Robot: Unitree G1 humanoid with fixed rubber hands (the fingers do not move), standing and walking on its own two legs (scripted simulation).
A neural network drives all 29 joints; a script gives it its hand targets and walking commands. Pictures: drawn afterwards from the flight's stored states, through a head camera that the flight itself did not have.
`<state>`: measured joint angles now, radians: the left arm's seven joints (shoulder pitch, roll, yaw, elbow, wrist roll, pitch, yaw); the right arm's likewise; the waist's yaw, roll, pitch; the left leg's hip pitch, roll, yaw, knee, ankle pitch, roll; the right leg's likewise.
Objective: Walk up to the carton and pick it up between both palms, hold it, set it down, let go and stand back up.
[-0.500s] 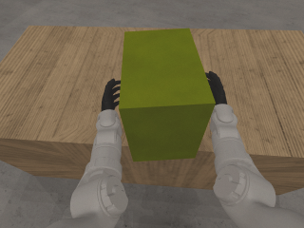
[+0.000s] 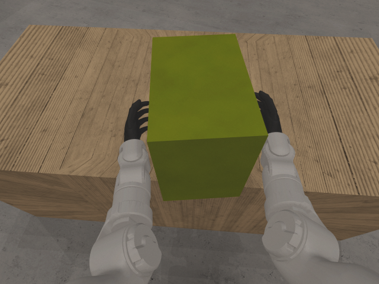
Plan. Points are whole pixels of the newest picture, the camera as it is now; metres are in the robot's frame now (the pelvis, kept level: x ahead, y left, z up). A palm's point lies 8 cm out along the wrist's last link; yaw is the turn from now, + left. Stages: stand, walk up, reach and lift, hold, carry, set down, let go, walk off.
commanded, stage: set down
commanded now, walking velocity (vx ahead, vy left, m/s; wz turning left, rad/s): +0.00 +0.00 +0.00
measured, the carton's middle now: (198, 120) +0.49 -0.01 -0.01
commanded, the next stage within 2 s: none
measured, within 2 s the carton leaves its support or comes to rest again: neither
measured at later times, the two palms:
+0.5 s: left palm (135, 141) +0.41 +0.14 +0.03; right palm (268, 132) +0.41 -0.16 +0.05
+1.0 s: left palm (137, 138) +0.43 +0.14 +0.02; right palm (266, 130) +0.43 -0.16 +0.03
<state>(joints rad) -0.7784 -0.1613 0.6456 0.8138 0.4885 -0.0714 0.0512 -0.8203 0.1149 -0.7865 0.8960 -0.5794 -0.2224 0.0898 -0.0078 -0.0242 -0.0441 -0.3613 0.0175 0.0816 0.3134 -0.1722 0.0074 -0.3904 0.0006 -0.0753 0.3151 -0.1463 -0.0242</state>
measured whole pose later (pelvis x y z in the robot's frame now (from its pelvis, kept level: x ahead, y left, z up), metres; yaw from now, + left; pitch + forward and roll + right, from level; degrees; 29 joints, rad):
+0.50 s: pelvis +0.00 +0.00 +0.00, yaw +0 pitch +14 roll +0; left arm -0.76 -0.14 0.64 0.83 0.49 -0.10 0.06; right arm -0.81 0.12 -0.76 0.91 -0.57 -0.23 0.09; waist -0.02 -0.03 -0.06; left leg -0.40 0.02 0.09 0.32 -0.17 0.01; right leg -0.43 0.00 -0.08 0.32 -0.14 -0.03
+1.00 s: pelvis +0.00 -0.01 -0.01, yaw -1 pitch +20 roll +0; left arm -0.83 -0.04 0.52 1.03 0.37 -0.17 0.14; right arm -0.88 0.02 -0.62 1.08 -0.40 -0.22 0.04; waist 0.00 -0.03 -0.13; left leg -0.53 0.03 0.10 0.35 -0.17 0.00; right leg -0.57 0.01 -0.07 0.35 -0.13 -0.04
